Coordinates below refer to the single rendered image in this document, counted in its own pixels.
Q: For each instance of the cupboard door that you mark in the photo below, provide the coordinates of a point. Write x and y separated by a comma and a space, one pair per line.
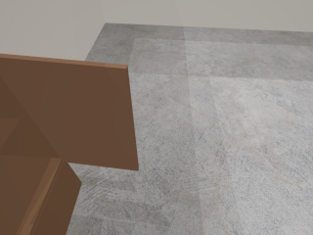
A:
83, 108

